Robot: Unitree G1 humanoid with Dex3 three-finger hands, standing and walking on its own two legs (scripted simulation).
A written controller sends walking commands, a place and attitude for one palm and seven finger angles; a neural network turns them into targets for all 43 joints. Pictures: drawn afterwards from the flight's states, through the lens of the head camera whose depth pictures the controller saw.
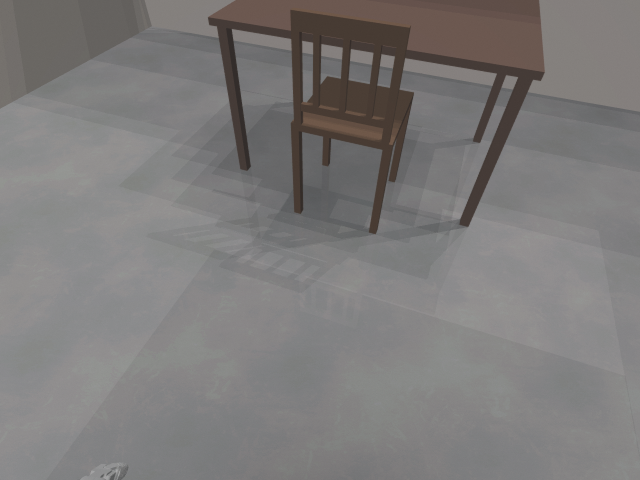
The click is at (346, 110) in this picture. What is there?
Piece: chair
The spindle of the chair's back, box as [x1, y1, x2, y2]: [339, 39, 351, 112]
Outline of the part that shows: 343,39 339,111 343,112 345,111 351,40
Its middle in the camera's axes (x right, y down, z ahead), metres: +0.08 -0.53 +1.26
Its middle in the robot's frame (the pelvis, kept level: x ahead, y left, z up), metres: +1.30 -0.01 -0.10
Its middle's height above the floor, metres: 0.67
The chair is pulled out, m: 0.00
